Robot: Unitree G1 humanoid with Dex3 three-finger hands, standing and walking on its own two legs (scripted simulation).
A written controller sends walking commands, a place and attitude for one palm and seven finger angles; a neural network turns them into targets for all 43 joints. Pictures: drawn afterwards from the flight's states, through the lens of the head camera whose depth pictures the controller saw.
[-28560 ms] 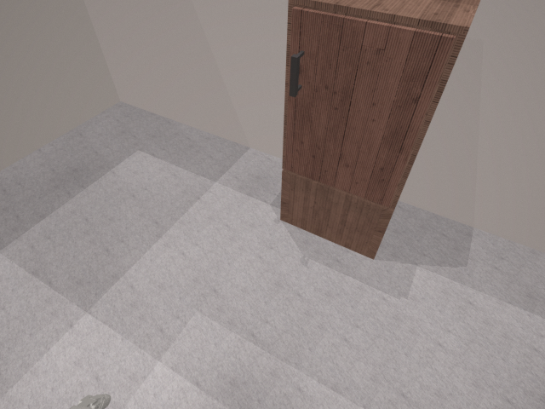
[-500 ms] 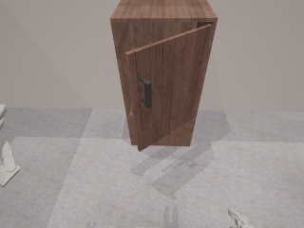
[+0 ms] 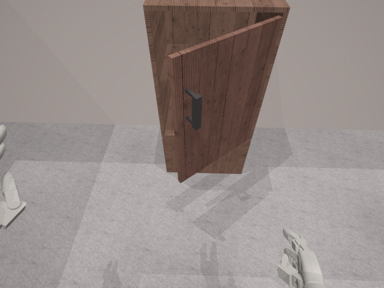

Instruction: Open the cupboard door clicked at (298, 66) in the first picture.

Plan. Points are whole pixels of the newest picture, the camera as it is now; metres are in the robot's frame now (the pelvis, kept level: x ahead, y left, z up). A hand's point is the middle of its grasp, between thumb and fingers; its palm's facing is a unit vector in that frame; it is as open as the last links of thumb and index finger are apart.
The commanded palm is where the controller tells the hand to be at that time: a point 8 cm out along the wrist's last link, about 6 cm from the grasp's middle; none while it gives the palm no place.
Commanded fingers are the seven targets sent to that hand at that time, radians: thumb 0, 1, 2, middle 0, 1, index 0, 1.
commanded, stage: stop stepping back and stand still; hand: left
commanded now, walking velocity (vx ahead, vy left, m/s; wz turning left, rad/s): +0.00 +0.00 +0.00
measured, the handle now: (192, 109) +0.60 +0.04 +0.01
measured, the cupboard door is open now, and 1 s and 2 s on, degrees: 39 39 39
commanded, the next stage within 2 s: let the arm hang, fingers relaxed in 0.58 s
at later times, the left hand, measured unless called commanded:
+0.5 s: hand out of the picture +0.18 +0.30 +0.15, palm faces +0.41 -0.78 -0.47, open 7.4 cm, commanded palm +0.12 +0.33 +0.18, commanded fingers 0.00 0.90 0.90 -0.20 -0.30 -0.20 -0.30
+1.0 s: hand out of the picture +0.03 +0.19 -0.17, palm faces +0.03 -0.98 -0.19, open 7.1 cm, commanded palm none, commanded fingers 0.00 0.90 0.90 -0.20 -0.30 -0.20 -0.30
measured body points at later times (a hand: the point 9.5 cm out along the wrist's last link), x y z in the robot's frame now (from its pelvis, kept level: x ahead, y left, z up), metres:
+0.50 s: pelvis -0.02 +0.03 +0.00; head +0.00 +0.04 +0.45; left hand +0.15 +0.34 +0.17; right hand +0.15 -0.20 -0.08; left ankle +0.01 +0.12 -0.74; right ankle +0.00 -0.10 -0.74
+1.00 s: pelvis -0.02 +0.01 -0.01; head +0.01 +0.03 +0.44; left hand +0.03 +0.24 -0.16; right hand +0.05 -0.24 -0.14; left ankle +0.01 +0.12 -0.74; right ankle +0.00 -0.10 -0.74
